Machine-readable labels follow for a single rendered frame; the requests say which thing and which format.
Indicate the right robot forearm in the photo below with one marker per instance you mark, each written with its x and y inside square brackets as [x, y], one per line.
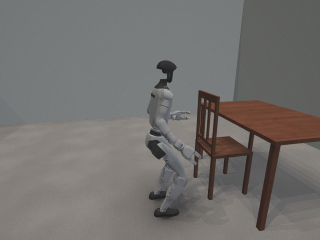
[165, 131]

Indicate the robot right upper arm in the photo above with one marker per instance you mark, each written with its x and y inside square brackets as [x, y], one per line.
[166, 98]

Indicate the chair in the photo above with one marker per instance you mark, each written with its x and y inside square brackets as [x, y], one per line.
[217, 147]

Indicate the right robot hand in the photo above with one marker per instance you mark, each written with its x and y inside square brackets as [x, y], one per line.
[187, 152]

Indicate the robot right thigh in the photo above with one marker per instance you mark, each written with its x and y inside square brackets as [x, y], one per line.
[161, 150]

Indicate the left robot hand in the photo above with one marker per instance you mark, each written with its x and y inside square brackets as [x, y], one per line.
[177, 115]

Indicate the humanoid robot head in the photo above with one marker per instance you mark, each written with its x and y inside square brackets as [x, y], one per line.
[167, 67]

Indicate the robot left upper arm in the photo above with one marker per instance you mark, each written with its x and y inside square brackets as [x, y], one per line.
[148, 108]

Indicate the table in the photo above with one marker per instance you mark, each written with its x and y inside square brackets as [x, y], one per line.
[274, 124]

